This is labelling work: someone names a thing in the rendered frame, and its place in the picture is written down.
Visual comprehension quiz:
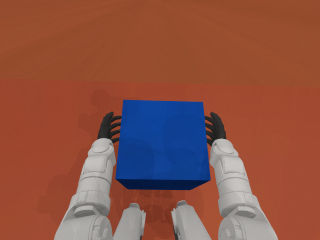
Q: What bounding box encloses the carton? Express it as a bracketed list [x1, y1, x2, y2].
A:
[115, 100, 211, 190]

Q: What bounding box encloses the left robot upper arm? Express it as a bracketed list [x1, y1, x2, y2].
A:
[54, 214, 113, 240]

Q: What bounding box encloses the right robot thigh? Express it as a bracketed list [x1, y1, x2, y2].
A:
[171, 204, 212, 240]

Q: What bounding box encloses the robot right hand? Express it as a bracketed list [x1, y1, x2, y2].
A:
[204, 112, 227, 147]

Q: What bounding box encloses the robot left hand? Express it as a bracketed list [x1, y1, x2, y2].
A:
[97, 111, 122, 143]

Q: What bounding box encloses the right robot forearm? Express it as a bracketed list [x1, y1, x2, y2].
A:
[209, 138, 278, 238]

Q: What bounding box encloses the right robot upper arm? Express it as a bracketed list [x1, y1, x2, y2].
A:
[218, 214, 278, 240]

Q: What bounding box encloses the left robot forearm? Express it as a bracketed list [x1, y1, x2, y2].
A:
[54, 138, 116, 240]

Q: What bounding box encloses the robot thigh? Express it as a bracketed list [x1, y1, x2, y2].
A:
[113, 207, 146, 240]
[171, 204, 212, 240]

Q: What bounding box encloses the left robot thigh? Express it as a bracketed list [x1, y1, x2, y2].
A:
[113, 207, 146, 240]

